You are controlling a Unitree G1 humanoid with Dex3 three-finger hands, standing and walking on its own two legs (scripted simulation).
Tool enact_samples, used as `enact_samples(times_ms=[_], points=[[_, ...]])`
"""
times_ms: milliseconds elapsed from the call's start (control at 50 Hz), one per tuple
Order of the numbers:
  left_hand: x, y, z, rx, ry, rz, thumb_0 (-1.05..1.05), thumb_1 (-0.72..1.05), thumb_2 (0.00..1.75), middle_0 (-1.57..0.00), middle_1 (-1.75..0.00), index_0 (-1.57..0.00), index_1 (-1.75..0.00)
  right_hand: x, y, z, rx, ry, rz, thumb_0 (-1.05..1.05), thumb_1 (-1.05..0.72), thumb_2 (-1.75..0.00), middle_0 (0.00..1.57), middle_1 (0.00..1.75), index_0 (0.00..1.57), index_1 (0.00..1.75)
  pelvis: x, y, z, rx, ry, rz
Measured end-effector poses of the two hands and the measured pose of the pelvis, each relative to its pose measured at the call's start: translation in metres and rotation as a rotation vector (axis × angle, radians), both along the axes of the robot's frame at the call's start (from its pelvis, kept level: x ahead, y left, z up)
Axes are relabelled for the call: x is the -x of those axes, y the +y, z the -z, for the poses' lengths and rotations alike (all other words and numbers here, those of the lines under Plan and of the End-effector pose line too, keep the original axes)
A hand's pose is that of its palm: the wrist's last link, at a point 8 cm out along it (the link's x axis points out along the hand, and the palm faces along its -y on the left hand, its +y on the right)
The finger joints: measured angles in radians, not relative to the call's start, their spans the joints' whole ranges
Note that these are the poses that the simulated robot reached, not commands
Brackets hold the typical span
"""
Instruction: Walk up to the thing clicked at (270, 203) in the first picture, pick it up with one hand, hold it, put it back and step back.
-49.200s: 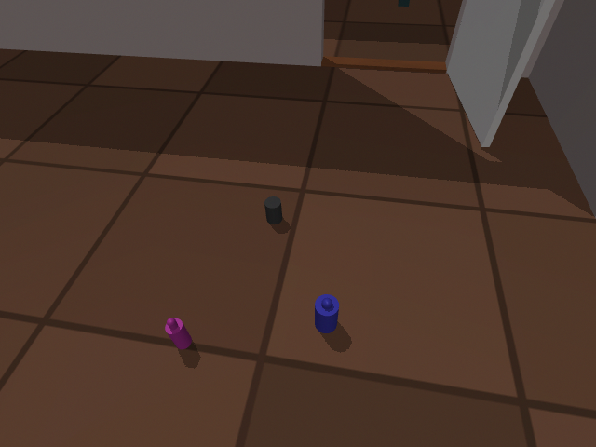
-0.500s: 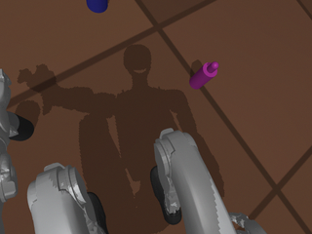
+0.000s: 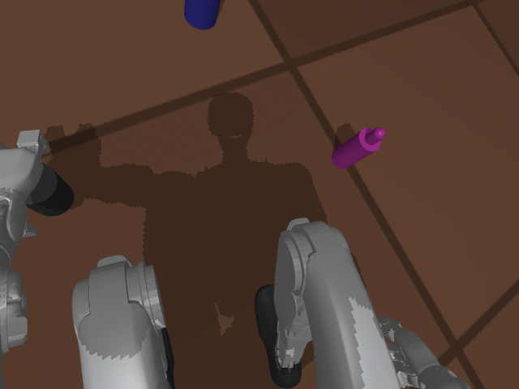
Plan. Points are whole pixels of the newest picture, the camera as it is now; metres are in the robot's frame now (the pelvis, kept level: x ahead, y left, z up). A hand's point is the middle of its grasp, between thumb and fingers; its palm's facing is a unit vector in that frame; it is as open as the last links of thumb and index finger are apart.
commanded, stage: rest palm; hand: left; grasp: from above
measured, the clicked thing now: (43, 190) +0.47 +0.30 -0.27
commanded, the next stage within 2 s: close in 1.14 s
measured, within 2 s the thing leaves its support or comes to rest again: neither
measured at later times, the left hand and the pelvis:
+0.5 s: hand (34, 197) +0.44 +0.30 -0.23, palm faces -0.50 -0.13 -0.86, open 14.2 cm; pelvis +0.01 +0.00 -0.02, yaw -3 degrees
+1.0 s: hand (39, 193) +0.45 +0.29 -0.24, palm faces -0.46 -0.09 -0.89, open 13.9 cm; pelvis +0.01 +0.00 -0.03, yaw -4 degrees
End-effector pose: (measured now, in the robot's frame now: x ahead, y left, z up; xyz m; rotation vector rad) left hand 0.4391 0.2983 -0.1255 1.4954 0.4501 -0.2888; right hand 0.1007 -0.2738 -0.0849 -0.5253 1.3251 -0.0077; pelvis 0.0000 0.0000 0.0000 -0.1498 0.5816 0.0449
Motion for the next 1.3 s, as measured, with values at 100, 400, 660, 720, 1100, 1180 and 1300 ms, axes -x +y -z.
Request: enact_samples(times_ms=[100, 400, 660, 720, 1100, 1180, 1300], points=[[-0.014, -0.010, 0.012, -0.002, 0.005, -0.041, 0.00, -0.50, 0.98, -0.08, -1.05, -0.09, -1.03, 0.016, -0.001, 0.002, -0.010, 0.021, 0.005, 0.00, -0.90, -0.90, 0.20, 0.30, 0.20, 0.30, -0.001, -0.002, 0.005, 0.000, -0.003, 0.011], [-0.019, -0.005, 0.043, 0.002, 0.059, -0.104, 0.00, -0.52, 0.98, -0.08, -1.02, -0.07, -1.01, 0.088, 0.007, 0.011, -0.067, 0.219, 0.078, 0.00, -0.90, -0.90, 0.20, 0.30, 0.20, 0.30, -0.005, -0.005, 0.018, 0.007, -0.017, 0.035], [-0.013, -0.001, 0.055, 0.040, 0.043, -0.040, 0.00, -0.52, 1.02, -0.09, -1.00, -0.07, -1.00, 0.063, 0.001, 0.007, -0.029, 0.184, -0.008, 0.00, -0.90, -0.90, 0.20, 0.30, 0.20, 0.30, -0.007, -0.002, 0.024, 0.028, -0.043, 0.041], [-0.015, -0.003, 0.056, 0.041, 0.014, -0.027, 0.00, -0.51, 1.02, -0.09, -1.00, -0.07, -1.00, 0.053, 0.001, 0.006, -0.023, 0.159, -0.033, 0.00, -0.90, -0.90, 0.20, 0.30, 0.20, 0.30, -0.007, -0.002, 0.025, 0.034, -0.046, 0.043], [-0.022, -0.003, 0.059, -0.004, 0.023, -0.114, 0.00, -0.49, 1.00, -0.09, -1.03, -0.08, -1.03, 0.054, 0.012, 0.012, -0.103, 0.138, -0.064, 0.00, -0.90, -0.90, 0.20, 0.30, 0.20, 0.30, -0.007, -0.001, 0.026, 0.037, -0.051, 0.049], [-0.022, -0.002, 0.059, 0.007, 0.032, -0.123, 0.00, -0.49, 1.01, -0.09, -1.04, -0.08, -1.03, 0.066, 0.013, 0.010, -0.103, 0.165, -0.041, 0.00, -0.90, -0.90, 0.20, 0.30, 0.20, 0.30, -0.006, -0.001, 0.024, 0.039, -0.052, 0.052], [-0.017, 0.000, 0.058, 0.017, 0.049, -0.104, 0.00, -0.47, 1.02, -0.10, -1.05, -0.09, -1.04, 0.076, 0.014, 0.007, -0.099, 0.199, -0.036, 0.00, -0.90, -0.90, 0.20, 0.30, 0.20, 0.30, -0.004, -0.002, 0.023, 0.042, -0.063, 0.052]])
